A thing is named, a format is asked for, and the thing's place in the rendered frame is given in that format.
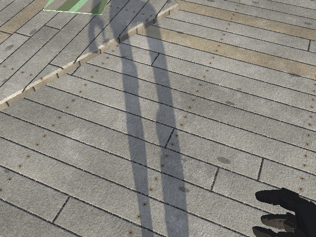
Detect right robot hand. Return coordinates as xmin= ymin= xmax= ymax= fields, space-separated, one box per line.
xmin=252 ymin=188 xmax=316 ymax=237

